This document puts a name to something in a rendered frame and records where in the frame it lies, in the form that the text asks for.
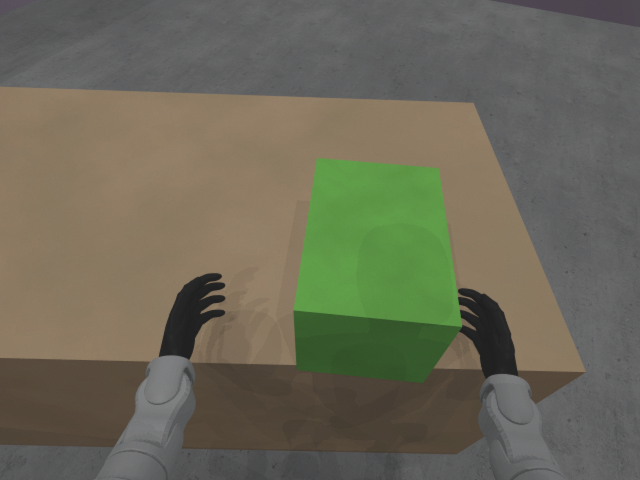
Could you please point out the robot right forearm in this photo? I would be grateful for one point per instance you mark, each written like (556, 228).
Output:
(511, 423)

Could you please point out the pedestal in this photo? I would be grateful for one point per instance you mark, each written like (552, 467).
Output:
(112, 201)

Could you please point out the robot left forearm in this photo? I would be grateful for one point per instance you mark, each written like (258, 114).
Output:
(151, 443)

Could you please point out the robot right hand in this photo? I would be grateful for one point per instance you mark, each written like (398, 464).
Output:
(492, 337)

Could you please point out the carton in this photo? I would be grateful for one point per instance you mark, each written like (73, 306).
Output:
(376, 294)

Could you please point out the robot left hand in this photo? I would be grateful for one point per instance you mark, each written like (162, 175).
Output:
(185, 320)

